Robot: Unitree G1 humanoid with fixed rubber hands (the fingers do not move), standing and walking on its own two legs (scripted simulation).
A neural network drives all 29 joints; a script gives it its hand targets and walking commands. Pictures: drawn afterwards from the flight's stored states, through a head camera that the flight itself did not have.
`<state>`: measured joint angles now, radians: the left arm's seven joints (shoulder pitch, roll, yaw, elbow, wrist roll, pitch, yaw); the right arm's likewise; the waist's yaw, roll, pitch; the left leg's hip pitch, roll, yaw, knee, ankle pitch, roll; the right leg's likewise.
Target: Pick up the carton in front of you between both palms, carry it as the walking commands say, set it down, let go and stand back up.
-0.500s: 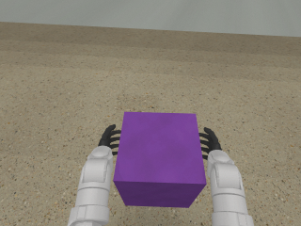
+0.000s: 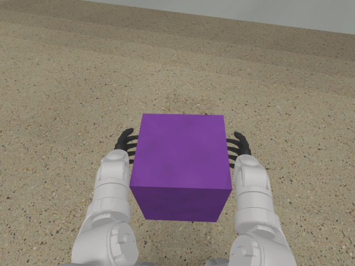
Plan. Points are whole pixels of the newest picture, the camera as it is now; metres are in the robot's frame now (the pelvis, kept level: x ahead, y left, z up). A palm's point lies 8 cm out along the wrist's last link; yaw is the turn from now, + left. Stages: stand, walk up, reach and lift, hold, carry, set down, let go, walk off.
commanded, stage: set down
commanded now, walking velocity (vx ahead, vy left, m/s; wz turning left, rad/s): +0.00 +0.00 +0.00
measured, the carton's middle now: (181, 171) +0.35 +0.00 -0.06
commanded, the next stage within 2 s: none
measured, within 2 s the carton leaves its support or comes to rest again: neither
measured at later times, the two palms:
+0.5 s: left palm (143, 170) +0.41 +0.13 -0.18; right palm (232, 180) +0.38 -0.17 -0.18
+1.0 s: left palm (157, 181) +0.45 +0.10 -0.33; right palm (231, 190) +0.41 -0.20 -0.33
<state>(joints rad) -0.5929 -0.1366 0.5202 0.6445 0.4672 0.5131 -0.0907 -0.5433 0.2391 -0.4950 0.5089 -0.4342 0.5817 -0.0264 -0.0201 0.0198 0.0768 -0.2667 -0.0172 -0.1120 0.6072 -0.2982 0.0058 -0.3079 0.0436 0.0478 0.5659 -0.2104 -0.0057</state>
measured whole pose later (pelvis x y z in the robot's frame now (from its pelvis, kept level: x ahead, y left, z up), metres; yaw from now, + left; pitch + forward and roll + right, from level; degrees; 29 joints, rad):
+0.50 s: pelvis -0.02 +0.02 -0.11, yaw +0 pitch +35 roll +1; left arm -0.77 -0.09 0.42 0.59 0.23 0.25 0.01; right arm -0.68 0.14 -0.46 0.45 -0.25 0.27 -0.04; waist -0.05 0.04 -0.12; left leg -1.38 -0.10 -0.10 1.19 -0.43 -0.03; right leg -1.42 0.05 0.09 1.15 -0.34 0.04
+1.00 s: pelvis -0.04 +0.02 -0.23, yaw +2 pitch +47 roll +2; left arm -1.02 -0.03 0.37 0.70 0.17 0.26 0.12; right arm -0.95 -0.02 -0.50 0.62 -0.19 0.28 -0.01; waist -0.09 0.05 -0.15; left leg -1.92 -0.15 -0.08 1.63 -0.54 -0.05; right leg -1.98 0.07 0.11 1.60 -0.45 0.06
